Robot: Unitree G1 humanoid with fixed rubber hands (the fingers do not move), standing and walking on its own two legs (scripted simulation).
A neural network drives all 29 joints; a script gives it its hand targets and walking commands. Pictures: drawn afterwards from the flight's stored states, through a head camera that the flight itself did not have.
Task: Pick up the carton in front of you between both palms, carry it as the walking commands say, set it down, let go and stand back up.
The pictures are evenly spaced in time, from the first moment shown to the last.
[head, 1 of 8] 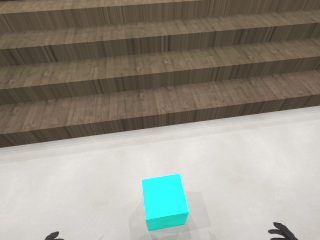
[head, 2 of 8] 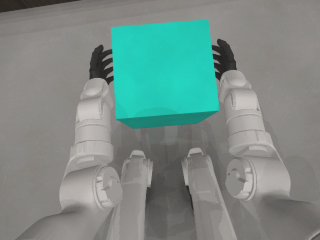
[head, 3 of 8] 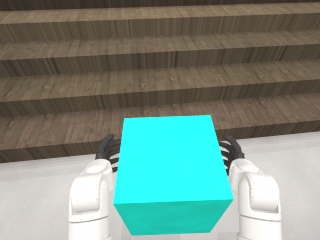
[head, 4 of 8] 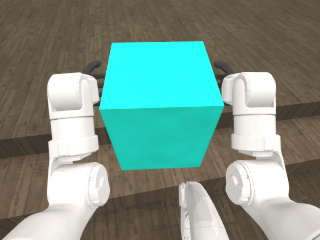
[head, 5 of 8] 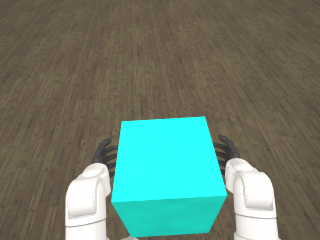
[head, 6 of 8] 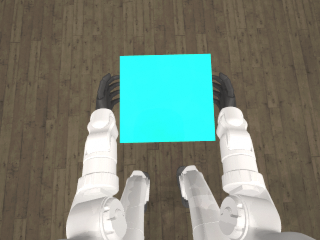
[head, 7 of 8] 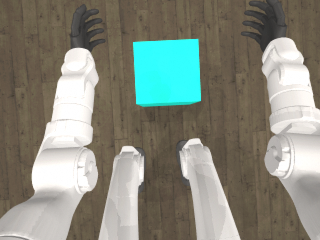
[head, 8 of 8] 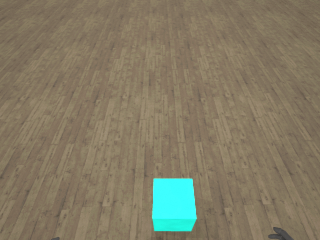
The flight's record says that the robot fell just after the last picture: no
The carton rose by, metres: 1.83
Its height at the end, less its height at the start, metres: +1.07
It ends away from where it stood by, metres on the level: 4.87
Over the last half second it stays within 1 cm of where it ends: yes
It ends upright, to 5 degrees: yes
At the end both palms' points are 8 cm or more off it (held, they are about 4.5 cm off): yes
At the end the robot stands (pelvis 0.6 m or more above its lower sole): yes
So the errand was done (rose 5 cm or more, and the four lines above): yes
